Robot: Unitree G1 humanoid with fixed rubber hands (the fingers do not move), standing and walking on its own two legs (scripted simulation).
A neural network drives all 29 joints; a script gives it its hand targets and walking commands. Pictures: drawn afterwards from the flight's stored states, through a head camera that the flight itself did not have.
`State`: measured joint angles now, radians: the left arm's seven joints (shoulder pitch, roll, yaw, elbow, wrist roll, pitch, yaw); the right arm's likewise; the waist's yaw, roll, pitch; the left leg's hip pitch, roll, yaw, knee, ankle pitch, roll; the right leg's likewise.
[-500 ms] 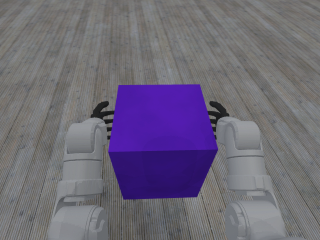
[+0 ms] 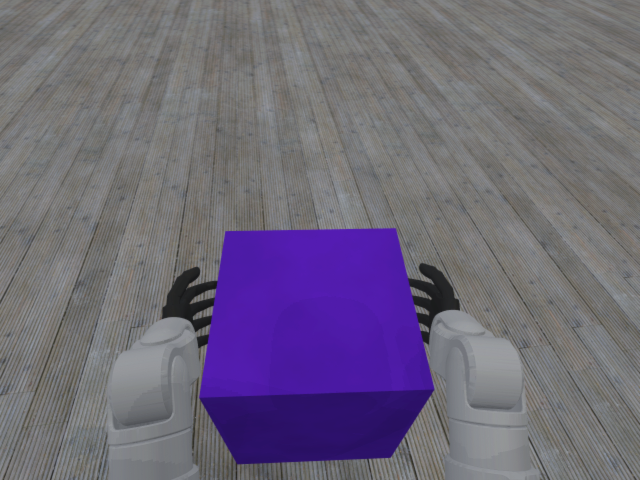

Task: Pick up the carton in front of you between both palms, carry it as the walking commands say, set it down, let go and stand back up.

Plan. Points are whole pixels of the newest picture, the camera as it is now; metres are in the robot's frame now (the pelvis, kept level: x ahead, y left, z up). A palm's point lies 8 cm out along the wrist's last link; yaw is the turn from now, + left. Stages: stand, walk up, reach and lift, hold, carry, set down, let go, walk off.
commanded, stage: carry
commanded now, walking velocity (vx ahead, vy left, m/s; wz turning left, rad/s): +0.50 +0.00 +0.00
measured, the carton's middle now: (313, 351) +0.29 +0.00 +0.02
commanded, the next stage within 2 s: none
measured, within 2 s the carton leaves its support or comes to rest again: neither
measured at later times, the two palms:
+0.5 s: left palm (244, 181) +0.56 +0.12 +0.08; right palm (419, 185) +0.57 -0.18 +0.07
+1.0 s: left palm (236, 95) +0.89 +0.16 +0.08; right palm (369, 96) +0.88 -0.13 +0.09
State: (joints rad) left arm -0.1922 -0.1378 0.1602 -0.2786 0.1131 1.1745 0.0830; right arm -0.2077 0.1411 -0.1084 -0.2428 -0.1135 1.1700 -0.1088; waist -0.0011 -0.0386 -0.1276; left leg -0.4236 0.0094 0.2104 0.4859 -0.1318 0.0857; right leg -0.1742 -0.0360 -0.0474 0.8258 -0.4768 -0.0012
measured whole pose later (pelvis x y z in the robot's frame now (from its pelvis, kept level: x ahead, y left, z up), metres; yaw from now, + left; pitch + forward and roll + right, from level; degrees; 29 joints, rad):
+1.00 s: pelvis +0.62 +0.01 +0.00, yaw -1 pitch +3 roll +0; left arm -0.17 -0.12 0.13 -0.32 0.12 1.24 0.08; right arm -0.19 0.14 -0.10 -0.27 -0.12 1.22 -0.10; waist -0.01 -0.03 -0.11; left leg -0.44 0.06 0.24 0.54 -0.17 0.08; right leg -0.24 -0.10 -0.07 1.01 -0.46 0.02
